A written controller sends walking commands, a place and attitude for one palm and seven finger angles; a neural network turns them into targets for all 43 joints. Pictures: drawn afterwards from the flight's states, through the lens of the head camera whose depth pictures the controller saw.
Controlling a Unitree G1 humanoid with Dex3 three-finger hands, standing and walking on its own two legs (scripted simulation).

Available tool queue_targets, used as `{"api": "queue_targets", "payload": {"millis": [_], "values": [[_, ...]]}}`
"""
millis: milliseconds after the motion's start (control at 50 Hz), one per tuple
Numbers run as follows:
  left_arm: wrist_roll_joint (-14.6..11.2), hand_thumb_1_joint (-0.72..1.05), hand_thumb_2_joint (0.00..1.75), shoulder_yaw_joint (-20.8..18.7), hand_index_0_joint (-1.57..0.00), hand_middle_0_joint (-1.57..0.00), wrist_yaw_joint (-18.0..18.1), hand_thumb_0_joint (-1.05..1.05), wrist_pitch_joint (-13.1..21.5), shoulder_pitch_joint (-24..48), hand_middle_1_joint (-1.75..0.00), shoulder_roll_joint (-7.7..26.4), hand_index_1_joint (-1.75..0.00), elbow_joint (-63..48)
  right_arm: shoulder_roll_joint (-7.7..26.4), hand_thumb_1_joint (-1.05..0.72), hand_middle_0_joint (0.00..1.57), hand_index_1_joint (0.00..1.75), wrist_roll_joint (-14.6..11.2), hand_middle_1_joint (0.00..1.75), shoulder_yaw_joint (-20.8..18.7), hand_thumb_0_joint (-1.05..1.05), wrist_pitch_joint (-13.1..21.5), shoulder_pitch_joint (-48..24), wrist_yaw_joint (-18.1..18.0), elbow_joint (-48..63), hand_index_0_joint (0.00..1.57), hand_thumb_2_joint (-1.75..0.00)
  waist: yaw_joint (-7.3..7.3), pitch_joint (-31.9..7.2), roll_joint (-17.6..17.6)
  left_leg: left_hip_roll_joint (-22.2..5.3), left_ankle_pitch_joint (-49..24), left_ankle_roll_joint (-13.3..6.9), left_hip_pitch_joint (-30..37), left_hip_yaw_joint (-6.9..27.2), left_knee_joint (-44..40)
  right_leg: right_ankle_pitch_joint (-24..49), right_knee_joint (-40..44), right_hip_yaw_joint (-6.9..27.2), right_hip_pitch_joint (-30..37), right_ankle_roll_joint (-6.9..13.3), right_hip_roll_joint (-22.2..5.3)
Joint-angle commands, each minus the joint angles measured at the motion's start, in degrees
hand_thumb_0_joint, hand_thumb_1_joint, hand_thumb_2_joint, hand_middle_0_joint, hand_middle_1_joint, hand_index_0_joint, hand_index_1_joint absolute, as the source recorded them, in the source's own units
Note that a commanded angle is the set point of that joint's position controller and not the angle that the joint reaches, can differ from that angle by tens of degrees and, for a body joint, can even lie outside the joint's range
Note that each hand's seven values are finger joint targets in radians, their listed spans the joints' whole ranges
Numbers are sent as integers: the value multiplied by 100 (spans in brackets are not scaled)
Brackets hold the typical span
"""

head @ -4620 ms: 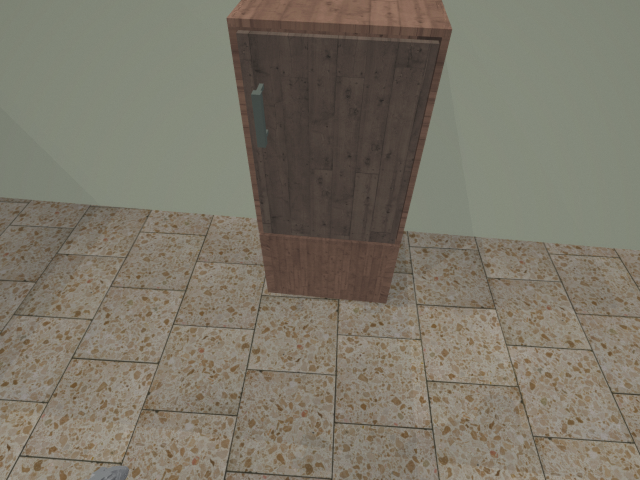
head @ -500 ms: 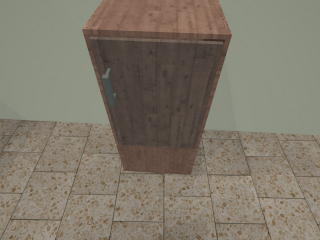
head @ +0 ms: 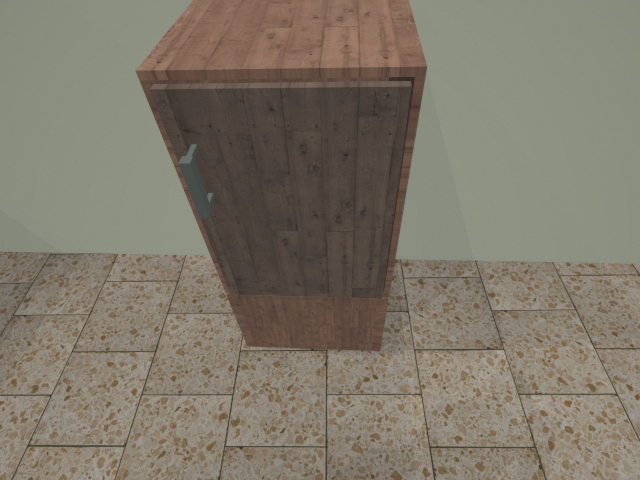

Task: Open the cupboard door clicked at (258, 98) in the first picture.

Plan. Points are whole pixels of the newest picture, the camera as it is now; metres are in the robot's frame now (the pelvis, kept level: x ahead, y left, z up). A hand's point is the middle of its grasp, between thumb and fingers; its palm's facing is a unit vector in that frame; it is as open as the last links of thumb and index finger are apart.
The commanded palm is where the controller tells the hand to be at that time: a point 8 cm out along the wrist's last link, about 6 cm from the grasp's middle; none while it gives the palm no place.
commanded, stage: shuffle to correct the standing spot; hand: left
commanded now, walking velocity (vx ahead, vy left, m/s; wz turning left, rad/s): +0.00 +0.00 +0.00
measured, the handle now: (199, 182) +0.60 +0.27 +0.01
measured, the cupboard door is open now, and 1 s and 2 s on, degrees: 0 0 0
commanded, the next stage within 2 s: come to a stop and stand still in 0.54 s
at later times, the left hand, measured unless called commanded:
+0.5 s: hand out of the picture +0.05 +0.20 -0.18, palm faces +0.07 -0.97 -0.22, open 7.4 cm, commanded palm none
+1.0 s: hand out of the picture +0.12 +0.24 -0.17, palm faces +0.04 -0.96 -0.26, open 7.4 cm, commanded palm none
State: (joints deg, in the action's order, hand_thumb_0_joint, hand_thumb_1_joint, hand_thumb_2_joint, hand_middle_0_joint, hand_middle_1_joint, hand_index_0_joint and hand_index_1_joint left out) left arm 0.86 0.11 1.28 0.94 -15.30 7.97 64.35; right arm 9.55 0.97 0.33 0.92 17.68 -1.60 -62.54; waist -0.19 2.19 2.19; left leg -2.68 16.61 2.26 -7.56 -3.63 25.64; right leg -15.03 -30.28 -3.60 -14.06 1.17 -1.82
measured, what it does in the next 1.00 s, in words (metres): steps on the spot: left foot, then right foot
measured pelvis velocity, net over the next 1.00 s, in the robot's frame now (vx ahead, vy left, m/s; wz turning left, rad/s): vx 0.08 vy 0.05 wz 0.00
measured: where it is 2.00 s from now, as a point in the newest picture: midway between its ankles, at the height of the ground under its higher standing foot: outside the picture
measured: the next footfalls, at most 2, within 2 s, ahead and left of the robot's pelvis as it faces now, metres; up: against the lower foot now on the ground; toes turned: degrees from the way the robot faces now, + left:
left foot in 0.74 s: +0.11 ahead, +0.18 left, +0.00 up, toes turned +2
right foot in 0.94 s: +0.11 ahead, -0.03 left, +0.00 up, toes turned +1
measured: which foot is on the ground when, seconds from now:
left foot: down 0.00-0.48, up 0.50-0.72, down 0.74-1.00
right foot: down 0.00-0.74, up 0.76-0.92, down 0.94-1.00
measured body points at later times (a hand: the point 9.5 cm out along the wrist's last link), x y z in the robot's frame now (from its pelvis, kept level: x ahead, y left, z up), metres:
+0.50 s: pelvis +0.04 +0.01 -0.01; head +0.07 +0.00 +0.43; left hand +0.04 +0.25 -0.16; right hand -0.01 -0.20 -0.18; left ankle -0.03 +0.14 -0.73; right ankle +0.02 -0.08 -0.74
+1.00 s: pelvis +0.08 +0.05 -0.01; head +0.12 +0.02 +0.44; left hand +0.12 +0.29 -0.15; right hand +0.16 -0.17 -0.17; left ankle +0.11 +0.20 -0.74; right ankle +0.07 -0.03 -0.74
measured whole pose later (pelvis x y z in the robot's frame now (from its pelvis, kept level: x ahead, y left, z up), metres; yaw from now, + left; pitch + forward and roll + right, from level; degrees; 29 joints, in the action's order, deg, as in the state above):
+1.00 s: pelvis +0.08 +0.05 -0.01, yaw +0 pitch +0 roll +2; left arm 1.6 -1.9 1.1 -0.1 -13.8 9.3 58.1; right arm 9.5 0.9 -1.9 -0.7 9.5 -1.9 -56.2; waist -0.8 3.6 1.4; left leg -3.3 15.4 1.4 -18.7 -4.7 33.7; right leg -20.9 -37.6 -3.9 -16.5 2.7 -0.8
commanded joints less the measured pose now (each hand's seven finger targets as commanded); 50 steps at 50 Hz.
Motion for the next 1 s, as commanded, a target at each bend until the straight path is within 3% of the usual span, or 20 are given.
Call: {"api": "queue_targets", "payload": {"millis": [0,200,260,320,360,400,420,460,480,560,660,680,700,720,760,800,880,900,940,980], "values": [[-20,90,90,-125,-20,-20,47,0,101,-258,-30,741,-30,-187,329,-90,20,30,-9,30,-48,0,68,397,-12,59,20,-90,36,106,-388,-260,-618,-279,-346,203,-373,884,775,628,167,137,-525],[67,90,90,-389,-20,-20,43,0,19,-396,-30,1050,-30,-439,237,-90,20,30,37,30,-106,0,-56,567,89,117,20,-90,-54,555,-930,31,506,-293,-850,-111,705,-1801,1789,1654,-394,654,-1268],[64,90,90,-424,-20,-20,29,0,-17,-199,-30,916,-30,-575,233,-90,20,30,40,30,-115,0,2,971,90,29,20,-90,102,499,-380,-18,269,-336,-288,-13,-35,-1414,996,976,-731,501,-849],[78,90,90,-354,-20,-20,-31,0,-36,26,-30,437,-30,-782,678,-90,20,30,79,30,-190,0,59,1194,34,67,20,-90,139,469,1276,-972,-43,-851,-356,1139,-991,-1144,-872,-335,-940,151,83],[100,90,90,-301,-20,-20,-53,0,9,86,-30,369,-30,-830,596,-90,20,30,63,30,-177,0,79,1009,-6,182,20,-90,56,545,1117,-1074,-979,-1133,-241,1208,-834,-1429,-1233,-294,-1148,161,70],[58,90,90,-324,-20,-20,-88,0,72,-278,-30,267,-30,-674,623,-90,20,30,55,30,-158,0,94,714,-20,303,20,-90,-178,223,496,-812,-1807,-996,-483,705,-182,-699,-475,-231,-217,202,-10],[57,90,90,-375,-20,-20,-73,0,111,-661,-30,396,-30,-546,587,-90,20,30,27,30,-160,0,111,562,-16,387,20,-90,-371,2,-41,-487,-1809,-793,-993,356,444,103,-160,176,651,312,-235],[51,90,90,-576,-20,-20,21,0,180,-1737,-30,1163,-30,-204,303,-90,20,30,-17,30,-141,0,142,78,24,723,20,-90,-721,-271,-1694,290,1338,-274,-2791,-326,2356,2656,916,2561,2209,1179,-2348],[52,90,90,-575,-20,-20,65,0,197,-1836,-30,1195,-30,-177,398,-90,20,30,-7,30,-181,0,120,-61,1,749,20,-90,-735,-172,-1354,104,1884,-213,-2929,187,3144,3055,997,2804,2008,1526,-2597],[137,90,90,-538,-20,-20,130,0,169,-706,-30,941,-30,-496,181,-90,20,30,-11,30,-236,0,33,-152,194,754,20,-90,-228,236,-1387,-253,1290,-224,-2538,449,2933,2634,916,1314,740,1035,-1971],[117,90,90,-545,-20,-20,73,0,50,-133,-30,1011,-30,-703,23,-90,20,30,-23,30,-197,0,56,578,214,441,20,-90,219,38,-907,285,-884,-93,-10,-432,483,782,239,204,-715,331,-998],[85,90,90,-485,-20,-20,78,0,-20,-219,-30,846,-30,-700,306,-90,20,30,7,30,-237,0,84,852,157,344,20,-90,282,-169,-255,32,-1312,-110,445,-171,188,377,-495,52,-813,184,-735],[29,90,90,-427,-20,-20,69,0,-87,-390,-30,539,-30,-725,778,-90,20,30,69,30,-323,0,128,991,96,405,20,-90,266,-318,1234,-1030,-2556,-515,464,1128,-159,-1106,-1383,-322,-1147,-115,-207],[0,90,90,-378,-20,-20,92,0,-140,-553,-30,390,-30,-750,1036,-90,20,30,56,30,-369,0,83,924,34,515,20,-90,224,-534,1620,-1812,-3032,-1122,97,1995,-731,-2305,-2221,-23,-1049,-142,-31],[42,90,90,-324,-20,-20,103,0,-112,-459,-30,384,-30,-855,1063,-90,20,30,88,30,-356,0,90,305,-13,785,20,-90,37,-33,519,-1858,-2633,-1465,-681,1918,-797,-2059,-2512,208,-981,-13,-180],[25,90,90,-336,-20,-20,68,0,-98,-397,-30,492,-30,-641,920,-90,20,30,77,30,-304,0,129,-340,-62,761,20,-90,-84,-67,1211,-1526,-3303,-1275,-707,1348,-615,-1675,-2107,313,-720,-57,-326],[10,90,90,-267,-20,-20,1,0,-99,-809,-30,417,-30,-512,870,-90,20,30,37,30,-345,0,-20,-454,-91,819,20,-90,-147,-529,424,-1116,-3207,-904,-378,685,121,-133,-137,27,-15,-143,-53],[53,90,90,-303,-20,-20,5,0,-93,-800,-30,585,-30,-569,850,-90,20,30,8,30,-390,0,-56,-417,-83,840,20,-90,-123,-496,15,-900,-2643,-713,-558,548,375,619,211,302,72,-90,-148],[100,90,90,-336,-20,-20,22,0,-75,-609,-30,994,-30,-738,478,-90,20,30,-48,30,-356,0,-112,-398,-33,909,20,-90,-31,-473,-1178,-170,-634,-293,-1036,-71,913,2331,499,1229,141,326,-1107],[86,90,90,-327,-20,-20,58,0,-17,-410,-30,975,-30,-810,264,-90,20,30,-19,30,-336,0,-193,-503,-14,855,20,-90,-38,-296,-1738,64,746,-169,-1215,16,1393,3370,594,1328,120,723,-1304]]}}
